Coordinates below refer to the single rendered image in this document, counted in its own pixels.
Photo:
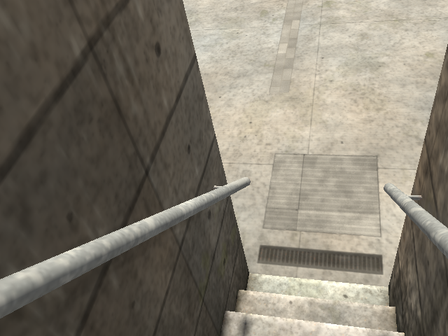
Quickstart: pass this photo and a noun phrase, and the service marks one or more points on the stairs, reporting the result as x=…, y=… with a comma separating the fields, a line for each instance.
x=287, y=306

